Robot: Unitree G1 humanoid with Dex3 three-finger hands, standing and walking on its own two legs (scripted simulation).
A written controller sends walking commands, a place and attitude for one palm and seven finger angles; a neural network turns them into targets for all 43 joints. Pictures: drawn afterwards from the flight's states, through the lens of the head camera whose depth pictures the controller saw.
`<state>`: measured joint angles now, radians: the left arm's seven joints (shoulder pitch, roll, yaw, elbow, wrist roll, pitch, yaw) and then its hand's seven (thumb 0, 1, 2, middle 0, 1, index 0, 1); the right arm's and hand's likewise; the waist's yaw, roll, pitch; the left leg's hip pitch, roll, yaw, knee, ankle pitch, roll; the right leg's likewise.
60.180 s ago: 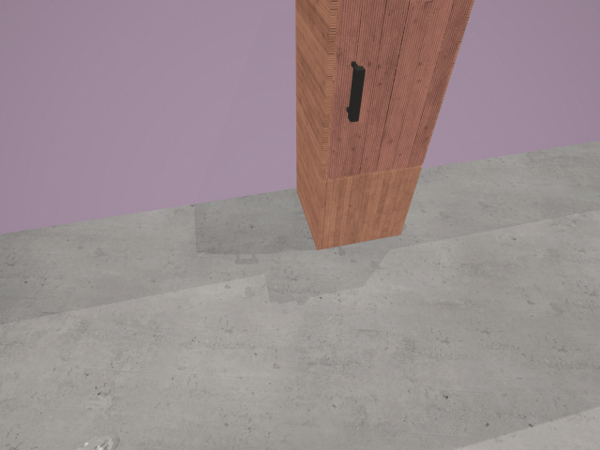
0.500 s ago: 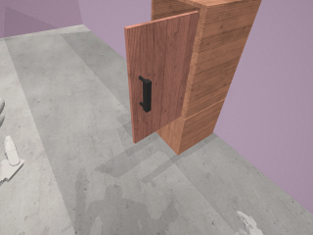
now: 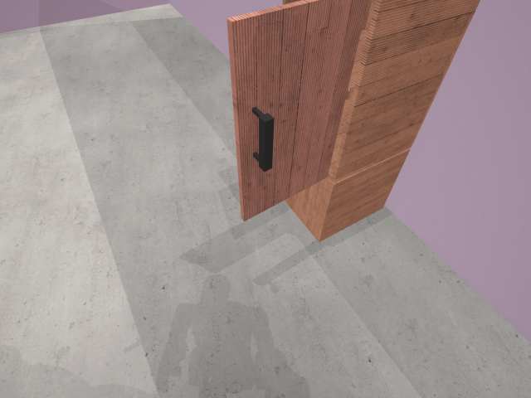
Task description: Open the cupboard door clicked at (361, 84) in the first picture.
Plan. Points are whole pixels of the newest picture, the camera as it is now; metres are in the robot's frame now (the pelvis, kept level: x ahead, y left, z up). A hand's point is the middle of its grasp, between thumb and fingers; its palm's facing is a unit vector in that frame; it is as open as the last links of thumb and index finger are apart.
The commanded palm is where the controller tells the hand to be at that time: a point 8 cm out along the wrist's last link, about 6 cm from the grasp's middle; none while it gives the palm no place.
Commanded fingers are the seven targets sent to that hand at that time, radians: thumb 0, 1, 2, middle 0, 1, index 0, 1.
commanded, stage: let the arm hang, fingers relaxed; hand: left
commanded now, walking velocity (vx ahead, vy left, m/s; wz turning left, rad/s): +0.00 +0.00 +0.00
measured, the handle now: (260, 139) +0.67 +0.05 -0.02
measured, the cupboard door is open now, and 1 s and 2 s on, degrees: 94 94 94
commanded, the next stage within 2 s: look to check the result in 0.68 s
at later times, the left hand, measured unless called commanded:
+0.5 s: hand out of the picture +0.02 +0.19 -0.17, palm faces +0.02 -0.98 -0.19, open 7.3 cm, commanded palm none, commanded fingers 0.00 0.90 0.90 -0.20 -0.30 -0.20 -0.30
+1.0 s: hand out of the picture +0.05 +0.23 -0.16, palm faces +0.00 -0.97 -0.25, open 7.4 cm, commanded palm none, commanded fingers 0.00 0.90 0.90 -0.20 -0.30 -0.20 -0.30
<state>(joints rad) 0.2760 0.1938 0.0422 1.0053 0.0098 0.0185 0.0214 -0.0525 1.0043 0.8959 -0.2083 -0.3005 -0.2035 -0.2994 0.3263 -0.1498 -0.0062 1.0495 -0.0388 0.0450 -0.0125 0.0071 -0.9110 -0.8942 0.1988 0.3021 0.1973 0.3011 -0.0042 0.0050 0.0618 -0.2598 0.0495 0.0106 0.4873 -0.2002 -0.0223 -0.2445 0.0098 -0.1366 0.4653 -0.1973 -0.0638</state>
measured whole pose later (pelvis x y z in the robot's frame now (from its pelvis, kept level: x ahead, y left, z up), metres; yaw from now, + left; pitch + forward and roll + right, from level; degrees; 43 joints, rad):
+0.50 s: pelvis +0.01 +0.02 +0.00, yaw -1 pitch -2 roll +0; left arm 0.24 0.14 0.02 1.15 0.01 0.00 0.03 0.02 0.93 0.90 -0.20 -0.30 -0.20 -0.30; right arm 0.29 -0.10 -0.01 1.13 -0.03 0.01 -0.03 0.00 -0.91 -0.89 0.20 0.30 0.20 0.30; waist -0.01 0.01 0.05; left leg -0.20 0.02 0.05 0.42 -0.19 0.00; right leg -0.21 -0.02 -0.10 0.43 -0.19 -0.03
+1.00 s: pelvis +0.02 +0.02 +0.01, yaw -1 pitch -2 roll +0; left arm 0.18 0.21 0.02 1.15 0.01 -0.01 0.02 0.01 0.90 0.90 -0.20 -0.30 -0.20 -0.30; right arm 0.21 -0.20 -0.01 1.14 -0.03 0.01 -0.02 0.00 -0.91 -0.89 0.20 0.30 0.20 0.30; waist 0.00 0.02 0.08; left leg -0.16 0.01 0.05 0.37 -0.18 0.00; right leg -0.17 -0.02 -0.10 0.39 -0.18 -0.02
